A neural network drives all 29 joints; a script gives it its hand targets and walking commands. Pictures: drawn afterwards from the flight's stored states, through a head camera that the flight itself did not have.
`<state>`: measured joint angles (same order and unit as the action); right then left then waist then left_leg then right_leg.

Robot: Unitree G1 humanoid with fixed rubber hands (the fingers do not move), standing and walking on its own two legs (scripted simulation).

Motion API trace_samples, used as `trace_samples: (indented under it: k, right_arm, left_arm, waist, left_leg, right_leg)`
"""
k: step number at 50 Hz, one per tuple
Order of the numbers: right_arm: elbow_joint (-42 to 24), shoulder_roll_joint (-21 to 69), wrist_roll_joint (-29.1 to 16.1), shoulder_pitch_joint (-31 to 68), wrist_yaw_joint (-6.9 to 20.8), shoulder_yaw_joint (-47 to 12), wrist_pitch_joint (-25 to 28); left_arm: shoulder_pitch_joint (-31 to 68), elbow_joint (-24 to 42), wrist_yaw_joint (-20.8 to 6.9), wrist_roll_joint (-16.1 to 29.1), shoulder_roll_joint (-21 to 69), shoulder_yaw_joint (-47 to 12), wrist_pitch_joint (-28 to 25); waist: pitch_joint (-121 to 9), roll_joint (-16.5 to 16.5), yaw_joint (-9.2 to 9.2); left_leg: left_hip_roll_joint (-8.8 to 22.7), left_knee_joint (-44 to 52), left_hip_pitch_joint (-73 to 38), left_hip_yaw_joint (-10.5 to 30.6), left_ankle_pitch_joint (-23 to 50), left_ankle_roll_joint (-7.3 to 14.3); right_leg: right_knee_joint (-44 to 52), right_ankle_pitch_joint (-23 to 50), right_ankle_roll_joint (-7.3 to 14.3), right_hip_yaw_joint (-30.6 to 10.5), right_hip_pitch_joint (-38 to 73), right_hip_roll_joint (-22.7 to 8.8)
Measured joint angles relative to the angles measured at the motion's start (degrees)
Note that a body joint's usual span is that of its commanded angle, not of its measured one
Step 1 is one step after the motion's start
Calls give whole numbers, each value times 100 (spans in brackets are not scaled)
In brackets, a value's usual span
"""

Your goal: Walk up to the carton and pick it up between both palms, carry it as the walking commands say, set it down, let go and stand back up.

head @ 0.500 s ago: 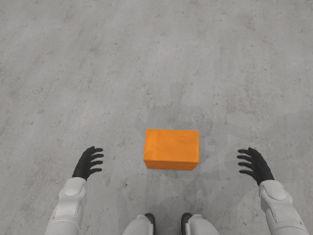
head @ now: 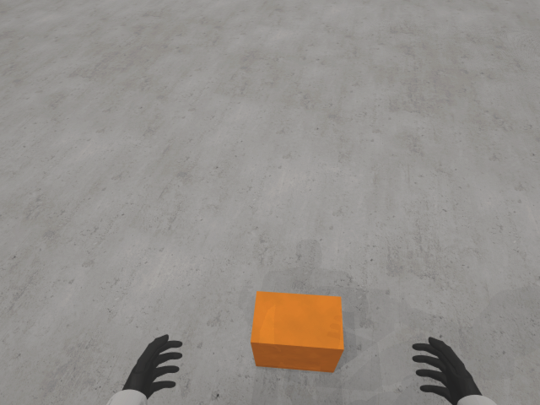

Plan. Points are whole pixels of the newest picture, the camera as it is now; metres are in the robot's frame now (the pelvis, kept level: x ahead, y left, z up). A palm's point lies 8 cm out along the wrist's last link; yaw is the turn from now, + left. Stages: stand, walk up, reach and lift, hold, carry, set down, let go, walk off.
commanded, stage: let go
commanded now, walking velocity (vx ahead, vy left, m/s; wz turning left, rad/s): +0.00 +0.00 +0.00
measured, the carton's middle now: (296, 333) +0.44 -0.02 -0.65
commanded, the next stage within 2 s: stand in 0.20 s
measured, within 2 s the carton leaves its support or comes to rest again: neither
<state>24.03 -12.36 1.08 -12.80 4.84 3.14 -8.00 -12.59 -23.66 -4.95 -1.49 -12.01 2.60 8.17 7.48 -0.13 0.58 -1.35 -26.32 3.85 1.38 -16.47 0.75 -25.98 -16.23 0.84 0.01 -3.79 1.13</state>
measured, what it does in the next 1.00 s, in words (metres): shifts its weight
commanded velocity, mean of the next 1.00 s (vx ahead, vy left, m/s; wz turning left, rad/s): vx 0.00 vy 0.00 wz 0.00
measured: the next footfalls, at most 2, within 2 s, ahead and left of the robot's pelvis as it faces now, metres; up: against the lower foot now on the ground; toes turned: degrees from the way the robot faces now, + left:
none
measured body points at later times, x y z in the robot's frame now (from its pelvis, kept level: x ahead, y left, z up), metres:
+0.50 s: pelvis +0.04 +0.00 +0.00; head +0.04 +0.00 +0.45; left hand +0.15 +0.27 -0.11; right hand +0.14 -0.28 -0.11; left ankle -0.02 +0.11 -0.74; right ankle -0.02 -0.11 -0.74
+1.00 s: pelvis +0.05 +0.00 -0.01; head +0.05 +0.00 +0.44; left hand +0.08 +0.26 -0.15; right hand +0.07 -0.26 -0.15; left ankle -0.02 +0.11 -0.74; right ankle -0.02 -0.11 -0.74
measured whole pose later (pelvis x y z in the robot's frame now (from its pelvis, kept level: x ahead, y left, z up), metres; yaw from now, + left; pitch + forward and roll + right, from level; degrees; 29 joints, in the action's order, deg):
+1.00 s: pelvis +0.05 +0.00 -0.01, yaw -2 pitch +1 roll +0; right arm 54.6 -14.1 1.1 -20.3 -2.3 -1.1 0.4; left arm -20.5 -54.4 2.2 -0.9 -13.8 -0.9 -0.5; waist -2.8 0.1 -0.1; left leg -1.0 -29.7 8.7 -0.1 -22.3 1.0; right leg -30.1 -21.9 1.0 -1.5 -9.5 1.6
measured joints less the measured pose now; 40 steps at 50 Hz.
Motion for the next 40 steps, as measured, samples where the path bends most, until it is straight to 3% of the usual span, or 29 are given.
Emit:
trace_samples:
  k: [10,15,21,40]
  right_arm:
    - [95,-39,-33,88,-166,-112,-245]
    - [892,-186,224,-93,-489,-134,664]
    - [1604,-344,141,-361,-551,-113,1143]
    - [2481,-292,17,-659,-682,-343,952]
  left_arm:
    - [30,-65,170,70,-32,-28,132]
    - [-206,-927,499,-136,-190,-64,-696]
    - [-460,-1640,537,-63,-357,-52,-1139]
    - [-686,-2509,667,57,-287,-273,-968]
  waist:
    - [-70,19,-12]
    - [-745,63,-37]
    - [-1077,56,-60]
    - [-1223,37,-70]
  left_leg:
    - [-1,-89,-114,-10,-113,-2]
    - [29,-135,423,-59,-183,-31]
    - [45,-150,700,-85,-273,-14]
    - [48,-466,682,-131,-668,8]
  right_leg:
    - [-95,-112,-1,-10,108,1]
    - [-131,-152,-49,-59,-445,27]
    - [-158,-238,-6,-86,-737,47]
    - [-512,-637,12,-129,-752,59]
